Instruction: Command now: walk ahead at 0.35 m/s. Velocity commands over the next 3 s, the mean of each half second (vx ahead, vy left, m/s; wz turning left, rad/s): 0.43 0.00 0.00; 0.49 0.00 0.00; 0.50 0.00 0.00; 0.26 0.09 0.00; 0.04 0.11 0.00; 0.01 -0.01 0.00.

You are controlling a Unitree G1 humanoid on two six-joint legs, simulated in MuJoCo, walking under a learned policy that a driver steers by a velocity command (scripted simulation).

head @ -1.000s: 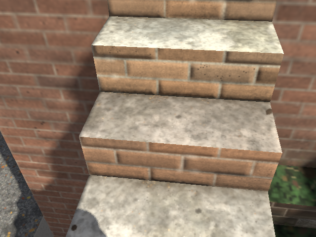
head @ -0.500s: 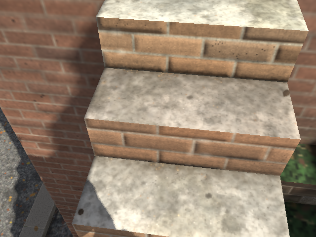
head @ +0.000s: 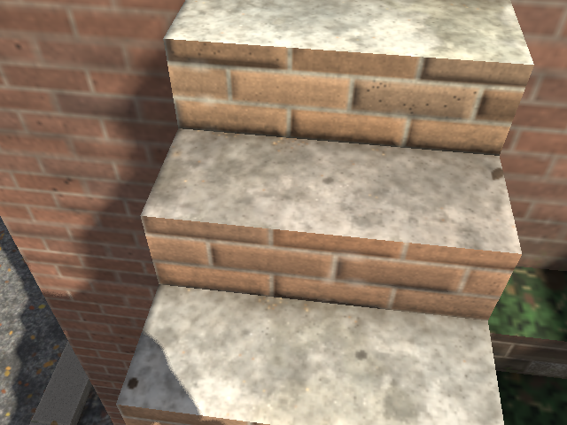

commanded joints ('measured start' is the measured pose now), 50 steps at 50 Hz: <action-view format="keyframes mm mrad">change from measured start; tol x64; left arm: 1 -45 22 -8 -43 7 -27 -16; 50 32 132 11 -368 47 -20 -87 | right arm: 1 49 -124 -21 -20 4 -8 -1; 50 225 -147 14 49 -51 -50 -34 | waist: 1 -17 98 92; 50 161 253 -237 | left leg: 1 111 155 -273 -249 -274 136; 9 -82 14 -34 107 133 101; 17 -1372 -29 -230 1940 -469 -19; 23 333 -125 217 892 -114 -49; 27 187 289 -1180 -361 -267 233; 43 -219 235 -145 -513 39 108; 50 332 257 -33 129 1623 150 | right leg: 1 -216 -9 -4 26 -74 -70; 20 101 -226 -29 -402 564 -47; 24 57 -278 -27 -130 2149 -159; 27 -202 214 247 1179 220 -14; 37 -1116 144 176 2117 87 -92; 50 -131 -20 161 526 -57 -114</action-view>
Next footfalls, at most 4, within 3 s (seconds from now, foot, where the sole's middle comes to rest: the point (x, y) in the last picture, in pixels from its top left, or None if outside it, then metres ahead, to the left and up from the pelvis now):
0.48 left None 0.28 0.14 -0.58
0.98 right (355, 376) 0.48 -0.10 -0.38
1.50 left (230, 209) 0.69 0.12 -0.19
1.90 right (376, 183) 0.76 -0.14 -0.19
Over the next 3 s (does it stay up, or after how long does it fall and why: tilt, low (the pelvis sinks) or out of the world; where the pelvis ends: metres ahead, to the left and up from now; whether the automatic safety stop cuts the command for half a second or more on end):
stays up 0.72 -0.05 0.59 its command is cut before an obstacle after 1.6 s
